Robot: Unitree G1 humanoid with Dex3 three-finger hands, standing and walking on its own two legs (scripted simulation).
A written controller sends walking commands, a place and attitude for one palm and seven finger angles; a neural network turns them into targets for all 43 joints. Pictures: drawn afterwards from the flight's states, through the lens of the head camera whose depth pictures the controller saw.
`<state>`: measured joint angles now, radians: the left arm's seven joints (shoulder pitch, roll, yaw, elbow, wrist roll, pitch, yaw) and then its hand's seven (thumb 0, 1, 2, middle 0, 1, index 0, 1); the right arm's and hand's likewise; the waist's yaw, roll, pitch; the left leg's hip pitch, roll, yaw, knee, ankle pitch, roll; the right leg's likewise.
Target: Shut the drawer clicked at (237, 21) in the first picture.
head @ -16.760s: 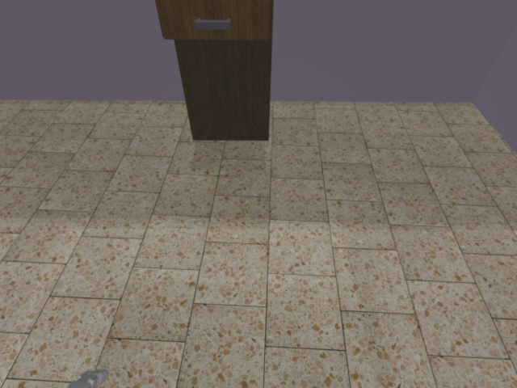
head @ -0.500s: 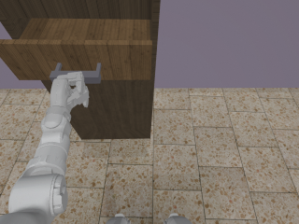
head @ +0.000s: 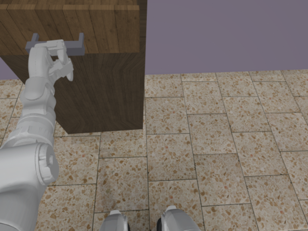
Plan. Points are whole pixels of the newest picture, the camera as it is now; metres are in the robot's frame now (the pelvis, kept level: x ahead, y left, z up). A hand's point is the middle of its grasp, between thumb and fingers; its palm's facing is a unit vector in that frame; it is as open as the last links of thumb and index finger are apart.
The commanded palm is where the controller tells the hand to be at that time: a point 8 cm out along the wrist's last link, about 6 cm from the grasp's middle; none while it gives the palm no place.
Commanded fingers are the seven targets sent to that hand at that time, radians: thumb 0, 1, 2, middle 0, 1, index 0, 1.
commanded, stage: push the drawer shut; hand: left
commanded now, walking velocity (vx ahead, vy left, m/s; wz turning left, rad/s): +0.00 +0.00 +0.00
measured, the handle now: (57, 42) +0.60 +0.20 +0.09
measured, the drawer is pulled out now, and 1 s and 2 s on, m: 0.06 0.00 0.00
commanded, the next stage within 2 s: pull the fist back off the drawer in 0.72 s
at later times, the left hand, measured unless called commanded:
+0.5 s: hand (68, 47) +0.58 +0.17 +0.09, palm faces -0.01 -1.00 -0.02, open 3.1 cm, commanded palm +0.57 +0.21 +0.09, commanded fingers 0.00 0.90 0.90 -1.40 -1.60 -1.40 -1.60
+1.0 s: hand (65, 46) +0.58 +0.18 +0.09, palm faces +0.01 -1.00 -0.02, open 3.2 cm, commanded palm +0.59 +0.19 +0.09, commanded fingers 0.00 0.90 0.90 -1.40 -1.60 -1.40 -1.60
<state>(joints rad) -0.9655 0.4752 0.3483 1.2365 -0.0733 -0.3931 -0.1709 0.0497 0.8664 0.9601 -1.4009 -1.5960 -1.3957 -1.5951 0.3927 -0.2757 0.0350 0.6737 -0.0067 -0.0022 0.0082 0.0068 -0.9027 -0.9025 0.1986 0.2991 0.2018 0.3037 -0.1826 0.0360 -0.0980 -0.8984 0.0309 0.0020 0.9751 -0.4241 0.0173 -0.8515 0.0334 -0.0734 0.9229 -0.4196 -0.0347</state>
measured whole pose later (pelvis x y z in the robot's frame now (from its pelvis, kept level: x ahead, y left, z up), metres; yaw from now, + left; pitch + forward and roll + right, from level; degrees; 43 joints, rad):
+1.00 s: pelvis -0.01 +0.03 -0.02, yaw +0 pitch +27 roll -6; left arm -1.32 0.63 0.33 1.41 0.03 -0.29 -0.12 0.04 0.66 0.94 -1.40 -1.60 -1.39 -1.60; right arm 0.47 -0.27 0.08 0.67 -0.07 0.01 0.03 0.00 -0.90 -0.90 0.20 0.30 0.20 0.30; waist -0.29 0.05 -0.09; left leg -1.12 0.02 -0.04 1.08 -0.43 0.05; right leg -1.03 0.03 -0.11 0.96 -0.41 -0.01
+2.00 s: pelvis +0.05 +0.01 +0.03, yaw -1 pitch +12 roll -2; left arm -0.38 0.31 0.29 0.59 -0.21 -0.23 -0.20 0.02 0.90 0.90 -1.40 -1.60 -1.40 -1.60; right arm 0.32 -0.26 0.01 0.56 0.05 0.06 0.01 0.01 -0.90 -0.90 0.20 0.30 0.20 0.30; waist -0.06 0.05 -0.13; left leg -0.55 0.02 0.02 0.76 -0.43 0.03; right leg -0.51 0.04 -0.03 0.70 -0.40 -0.02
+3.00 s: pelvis +0.02 +0.01 +0.06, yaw +1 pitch -5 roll -1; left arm 0.52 0.31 0.28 -0.43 -0.07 -0.11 0.10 0.02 0.89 0.90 -1.41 -1.60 -1.40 -1.59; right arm 0.19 -0.24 0.02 0.62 0.01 -0.09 -0.07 0.01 -0.90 -0.90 0.20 0.30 0.20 0.30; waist 0.08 0.09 0.02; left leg -0.10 -0.01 0.00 0.43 -0.25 0.02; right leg -0.05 0.02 -0.04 0.37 -0.24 -0.02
